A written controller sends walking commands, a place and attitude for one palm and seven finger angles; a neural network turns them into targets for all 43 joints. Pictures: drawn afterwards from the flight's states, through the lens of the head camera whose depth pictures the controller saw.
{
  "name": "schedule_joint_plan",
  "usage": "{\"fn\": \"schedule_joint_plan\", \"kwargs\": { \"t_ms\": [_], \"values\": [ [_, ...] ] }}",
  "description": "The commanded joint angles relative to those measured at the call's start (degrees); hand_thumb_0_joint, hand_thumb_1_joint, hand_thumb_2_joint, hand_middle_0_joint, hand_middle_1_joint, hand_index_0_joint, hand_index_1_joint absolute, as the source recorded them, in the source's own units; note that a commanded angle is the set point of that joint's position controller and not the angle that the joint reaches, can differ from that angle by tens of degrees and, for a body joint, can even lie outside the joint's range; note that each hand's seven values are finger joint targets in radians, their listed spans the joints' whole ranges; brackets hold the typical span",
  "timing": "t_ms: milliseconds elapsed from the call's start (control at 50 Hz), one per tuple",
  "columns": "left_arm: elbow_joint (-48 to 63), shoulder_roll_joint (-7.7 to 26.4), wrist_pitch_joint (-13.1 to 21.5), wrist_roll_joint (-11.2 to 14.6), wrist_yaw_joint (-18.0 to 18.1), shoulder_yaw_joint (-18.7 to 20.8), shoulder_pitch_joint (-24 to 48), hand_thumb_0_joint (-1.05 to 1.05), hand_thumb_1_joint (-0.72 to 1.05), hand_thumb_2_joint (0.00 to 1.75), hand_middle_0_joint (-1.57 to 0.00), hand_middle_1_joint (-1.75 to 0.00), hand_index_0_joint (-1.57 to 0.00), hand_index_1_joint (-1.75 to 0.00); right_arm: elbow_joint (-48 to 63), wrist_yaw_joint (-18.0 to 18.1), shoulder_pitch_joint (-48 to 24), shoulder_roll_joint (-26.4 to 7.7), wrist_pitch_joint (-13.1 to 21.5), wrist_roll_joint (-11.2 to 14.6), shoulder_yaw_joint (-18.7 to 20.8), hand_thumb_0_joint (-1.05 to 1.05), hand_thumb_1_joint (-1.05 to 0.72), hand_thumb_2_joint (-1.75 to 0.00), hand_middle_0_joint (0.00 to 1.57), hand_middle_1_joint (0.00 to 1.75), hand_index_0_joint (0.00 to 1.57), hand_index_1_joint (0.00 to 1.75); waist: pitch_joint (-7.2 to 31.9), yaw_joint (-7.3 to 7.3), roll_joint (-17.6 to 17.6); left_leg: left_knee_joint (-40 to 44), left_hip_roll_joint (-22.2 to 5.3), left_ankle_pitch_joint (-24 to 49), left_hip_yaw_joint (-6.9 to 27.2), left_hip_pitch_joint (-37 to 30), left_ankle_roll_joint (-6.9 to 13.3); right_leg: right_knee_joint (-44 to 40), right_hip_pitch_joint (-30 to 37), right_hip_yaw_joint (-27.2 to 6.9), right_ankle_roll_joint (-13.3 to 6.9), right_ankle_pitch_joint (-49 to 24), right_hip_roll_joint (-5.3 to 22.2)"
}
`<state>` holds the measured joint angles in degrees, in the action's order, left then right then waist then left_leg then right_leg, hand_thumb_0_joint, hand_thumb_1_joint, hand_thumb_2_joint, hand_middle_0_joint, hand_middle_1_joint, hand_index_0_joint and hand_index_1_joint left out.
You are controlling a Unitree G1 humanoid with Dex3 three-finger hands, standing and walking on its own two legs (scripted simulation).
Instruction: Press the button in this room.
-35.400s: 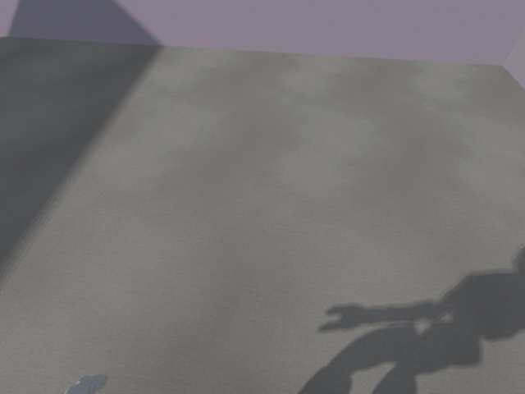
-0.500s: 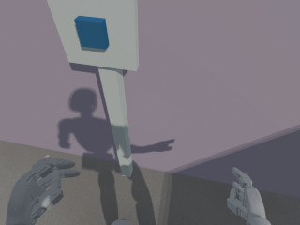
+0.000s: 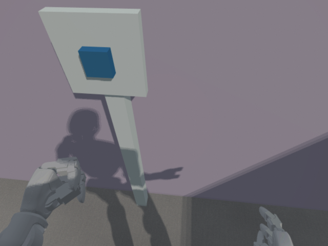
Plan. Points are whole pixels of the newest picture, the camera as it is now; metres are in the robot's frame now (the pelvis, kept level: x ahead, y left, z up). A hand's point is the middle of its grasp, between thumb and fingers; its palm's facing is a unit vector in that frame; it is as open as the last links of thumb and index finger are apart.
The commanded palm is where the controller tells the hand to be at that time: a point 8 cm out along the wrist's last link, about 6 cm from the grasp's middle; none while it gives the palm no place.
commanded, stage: raise the hand and make a fist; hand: left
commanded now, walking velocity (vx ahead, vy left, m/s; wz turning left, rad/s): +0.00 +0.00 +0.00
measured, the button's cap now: (98, 61) +0.46 +0.20 +0.24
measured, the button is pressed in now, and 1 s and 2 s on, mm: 0 0 0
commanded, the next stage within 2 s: aim a knuckle at the button in 0.94 s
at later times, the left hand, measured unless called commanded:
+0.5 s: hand (30, 145) +0.22 +0.24 +0.23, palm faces +0.05 -0.99 -0.14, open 3.1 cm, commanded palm +0.19 +0.28 +0.23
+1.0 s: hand (43, 148) +0.21 +0.21 +0.23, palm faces +0.06 -0.99 -0.12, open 3.1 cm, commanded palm +0.17 +0.25 +0.24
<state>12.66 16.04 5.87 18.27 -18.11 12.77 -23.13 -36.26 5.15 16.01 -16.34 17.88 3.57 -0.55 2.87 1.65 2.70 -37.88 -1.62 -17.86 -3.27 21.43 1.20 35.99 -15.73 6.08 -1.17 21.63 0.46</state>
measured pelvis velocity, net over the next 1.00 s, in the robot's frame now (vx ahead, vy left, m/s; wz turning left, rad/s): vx -0.02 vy -0.02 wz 0.02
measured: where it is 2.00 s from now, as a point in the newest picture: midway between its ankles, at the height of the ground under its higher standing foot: outside the picture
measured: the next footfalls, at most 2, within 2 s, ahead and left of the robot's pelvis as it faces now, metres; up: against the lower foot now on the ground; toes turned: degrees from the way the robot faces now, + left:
none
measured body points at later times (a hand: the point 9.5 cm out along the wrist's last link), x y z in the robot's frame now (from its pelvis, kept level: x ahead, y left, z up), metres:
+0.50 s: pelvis -0.01 +0.01 +0.01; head -0.05 +0.00 +0.46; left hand +0.21 +0.29 +0.23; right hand +0.22 -0.17 -0.04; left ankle +0.02 +0.11 -0.72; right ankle -0.03 -0.10 -0.72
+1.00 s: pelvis -0.02 -0.02 +0.01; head -0.08 -0.05 +0.46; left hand +0.20 +0.26 +0.24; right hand +0.20 -0.23 -0.04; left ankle +0.02 +0.11 -0.72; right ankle -0.03 -0.10 -0.72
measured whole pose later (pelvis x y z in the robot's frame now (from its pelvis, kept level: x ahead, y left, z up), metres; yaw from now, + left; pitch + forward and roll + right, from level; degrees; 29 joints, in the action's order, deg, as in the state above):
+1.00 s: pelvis -0.02 -0.02 +0.01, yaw +1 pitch -7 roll +0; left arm 17.1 22.5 -21.8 20.7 -17.2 21.6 -1.3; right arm -36.6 5.6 9.6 -16.1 11.6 5.2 -5.6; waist 1.7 4.1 4.6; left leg -28.9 -1.8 -12.0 -1.7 10.3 -0.1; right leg 27.5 -4.5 7.5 -2.5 16.7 -0.6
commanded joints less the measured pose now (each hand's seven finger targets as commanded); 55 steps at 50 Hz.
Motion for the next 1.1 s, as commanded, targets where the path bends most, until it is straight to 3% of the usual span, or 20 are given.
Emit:
{"fn": "schedule_joint_plan", "kwargs": {
  "t_ms": [0,60,140,180,240,280,340,440,520,600,680,720,740,760,780,860,880,920,980,1080],
  "values": [
    [19.03,12.32,2.37,1.15,2.63,9.68,11.25,0.0,0.9,0.9,-1.3,-1.5,-1.3,-1.5,10.4,0.2,-7.94,-4.5,4.94,-0.04,0.75,0.0,-0.9,-0.9,0.2,0.3,0.2,0.3,8.58,0.94,1.55,8.23,0.29,13.16,4.98,-12.62,1.17,-6.95,-0.51,-1.34,0.77,-14.45,-0.85],
    [18.62,10.9,0.13,2.04,3.33,9.5,12.58,0.0,0.9,0.9,-1.3,-1.5,-1.3,-1.5,10.19,-0.13,-8.83,-4.36,4.66,0.04,-0.02,0.0,-0.9,-0.9,0.2,0.3,0.2,0.3,6.87,1.31,3.14,9.62,-0.03,15.06,5.71,-13.91,0.32,-7.15,0.42,-0.17,0.38,-15.98,-1.3],
    [16.52,9.57,-7.03,1.57,1.5,6.34,16.74,0.0,0.9,0.9,-1.3,-1.5,-1.3,-1.5,10.36,-0.33,-10.01,-4.73,3.37,0.43,-0.62,0.0,-0.9,-0.9,0.2,0.3,0.2,0.3,4.4,1.19,3.54,11.36,-0.19,16.29,6.25,-14.88,-0.09,-8.74,1.14,-0.28,0.28,-17.49,-1.38],
    [14.31,9.87,-11.71,1.32,0.41,6.1,18.11,0.0,0.9,0.9,-1.3,-1.5,-1.3,-1.5,10.47,-0.15,-10.81,-4.96,2.19,0.67,-0.99,0.0,-0.9,-0.9,0.2,0.3,0.2,0.3,2.59,1.39,1.95,12.01,0.1,15.47,6.18,-14.46,0.11,-10.1,1.74,-0.69,0.16,-17.57,-1.47],
    [17.5,13.04,-16.36,1.0,-0.14,8.18,23.02,0.0,0.9,0.9,-1.3,-1.5,-1.3,-1.5,11.33,0.02,-12.46,-4.73,0.19,0.83,-1.53,0.0,-0.9,-0.9,0.2,0.3,0.2,0.3,3.71,1.53,0.41,13.06,0.2,15.89,6.53,-15.94,0.18,-10.87,2.63,-0.52,0.19,-17.5,-1.2],
    [19.3,15.95,-17.64,1.21,0.3,11.14,25.49,0.0,0.9,0.9,-1.3,-1.5,-1.3,-1.5,11.51,0.07,-13.49,-4.54,-0.75,0.55,-2.03,0.0,-0.9,-0.9,0.2,0.3,0.2,0.3,5.03,2.13,-1.31,13.26,0.28,16.31,6.67,-16.79,0.32,-11.43,3.73,-0.65,0.04,-17.25,-1.5],
    [23.64,16.97,-17.72,1.76,0.94,12.91,30.78,0.0,0.9,0.9,-1.3,-1.5,-1.3,-1.5,11.81,-0.06,-15.17,-3.75,-1.49,0.53,-2.58,0.0,-0.9,-0.9,0.2,0.3,0.2,0.3,8.17,2.07,2.94,13.69,0.47,17.51,6.82,-20.05,-0.05,-11.57,4.14,-0.54,-0.16,-17.01,-1.3],
    [19.66,16.98,-19.86,2.82,0.4,13.17,35.05,0.0,0.9,0.9,-1.3,-1.5,-1.3,-1.5,10.53,0.04,-16.45,-3.82,-1.89,0.93,-3.11,0.0,-0.9,-0.9,0.2,0.3,0.2,0.3,6.48,1.91,4.8,14.83,0.56,14.11,6.98,-20.4,-0.2,-13.21,3.82,-0.91,-0.33,-14.61,-1.17],
    [14.17,17.56,-24.98,2.59,-1.18,11.96,38.74,0.0,0.9,0.9,-1.3,-1.5,-1.3,-1.5,9.88,0.41,-17.73,-4.36,-3.02,1.63,-3.35,0.0,-0.9,-0.9,0.2,0.3,0.2,0.3,2.59,1.85,2.99,16.29,0.91,8.77,7.18,-18.24,0.15,-14.77,2.87,-1.63,-0.16,-11.2,-0.79],
    [9.6,16.63,-28.9,3.34,-2.3,11.98,33.69,0.0,0.9,0.9,-1.3,-1.5,-1.3,-1.5,10.64,0.11,-18.43,-4.82,-4.31,2.1,-3.18,0.0,-0.9,-0.9,0.2,0.3,0.2,0.3,1.31,2.33,-2.53,15.98,1.42,7.22,6.7,-16.34,0.53,-15.52,2.77,-2.15,0.24,-9.88,-0.57],
    [18.67,20.32,-26.51,3.64,-1.14,15.9,34.52,0.0,0.9,0.9,-1.3,-1.5,-1.3,-1.5,12.52,-0.34,-19.91,-4.48,-4.04,1.74,-3.04,0.0,-0.9,-0.9,0.2,0.3,0.2,0.3,6.16,3.11,-1.57,14.51,1.56,8.78,5.91,-17.89,0.61,-14.92,4.2,-2.92,0.28,-9.7,-0.32],
    [23.55,20.94,-23.84,3.66,0.0,16.78,35.61,0.0,0.9,0.9,-1.3,-1.5,-1.3,-1.5,13.01,-0.31,-19.82,-4.08,-3.47,1.56,-3.09,0.0,-0.9,-0.9,0.2,0.3,0.2,0.3,8.15,2.99,2.44,14.18,1.62,9.11,5.45,-19.47,0.55,-14.58,4.31,-3.06,0.19,-9.5,-0.15],
    [24.82,20.83,-22.51,3.77,0.76,17.21,35.94,0.0,0.9,0.9,-1.3,-1.5,-1.3,-1.5,12.96,-0.22,-19.48,-3.95,-3.01,1.4,-3.04,0.0,-0.9,-0.9,0.2,0.3,0.2,0.3,8.44,2.82,2.28,14.14,1.52,9.01,5.33,-19.86,0.5,-14.64,4.3,-2.92,0.24,-9.33,-0.17],
    [25.04,20.59,-21.55,3.65,1.29,17.12,35.74,0.0,0.9,0.9,-1.3,-1.5,-1.3,-1.5,12.58,-0.12,-19.1,-3.94,-2.62,1.34,-2.99,0.0,-0.9,-0.9,0.2,0.3,0.2,0.3,7.87,2.65,4.02,13.94,1.5,9.04,5.11,-20.16,0.54,-14.85,3.74,-3.07,0.22,-9.35,-0.2],
    [23.93,20.44,-21.03,3.78,1.78,17.37,35.1,0.0,0.9,0.9,-1.3,-1.5,-1.3,-1.5,11.87,-0.1,-18.85,-4.0,-2.27,1.17,-2.92,0.0,-0.9,-0.9,0.2,0.3,0.2,0.3,6.6,2.61,2.25,13.38,1.22,8.75,5.13,-18.97,0.45,-15.51,3.87,-3.8,0.26,-8.96,-0.12],
    [15.87,17.48,-22.4,3.08,2.01,13.86,35.43,0.0,0.9,0.9,-1.3,-1.5,-1.3,-1.5,9.8,0.43,-17.78,-4.63,-1.92,1.64,-2.64,0.0,-0.9,-0.9,0.2,0.3,0.2,0.3,-0.25,1.44,3.0,13.98,1.25,4.66,4.98,-16.69,0.48,-17.05,0.59,-3.9,0.8,-5.13,0.15],
    [13.63,17.16,-23.39,2.99,1.88,13.61,35.05,0.0,0.9,0.9,-1.3,-1.5,-1.3,-1.5,9.58,0.49,-18.08,-4.77,-1.9,1.73,-2.42,0.0,-0.9,-0.9,0.2,0.3,0.2,0.3,-1.7,1.62,0.22,13.41,1.08,4.98,5.16,-15.61,0.58,-17.84,0.61,-5.06,1.0,-5.17,0.39],
    [11.56,16.98,-25.27,2.72,0.85,11.65,35.75,0.0,0.9,0.9,-1.3,-1.5,-1.3,-1.5,9.54,0.63,-18.22,-4.94,-2.32,2.05,-2.5,0.0,-0.9,-0.9,0.2,0.3,0.2,0.3,-3.3,1.31,-0.6,13.22,1.37,3.21,5.02,-14.84,0.79,-18.81,-0.67,-6.19,1.6,-2.1,0.83],
    [13.28,17.81,-25.73,2.65,-0.08,11.61,36.75,0.0,0.9,0.9,-1.3,-1.5,-1.3,-1.5,10.4,0.66,-19.07,-5.16,-2.23,2.1,-2.3,0.0,-0.9,-0.9,0.2,0.3,0.2,0.3,-1.29,1.54,-2.83,11.35,1.36,4.42,5.08,-14.79,0.82,-18.88,0.32,-8.24,2.19,-1.14,1.66],
    [18.51,20.6,-21.64,3.25,0.55,14.36,42.04,0.0,0.9,0.9,-1.3,-1.5,-1.3,-1.5,10.9,1.0,-19.03,-4.82,-1.04,1.55,-2.48,0.0,-0.9,-0.9,0.2,0.3,0.2,0.3,5.26,1.5,-0.29,9.89,1.33,7.48,4.94,-17.65,0.72,-17.37,2.58,-8.5,2.02,-4.88,2.12]
  ]
}}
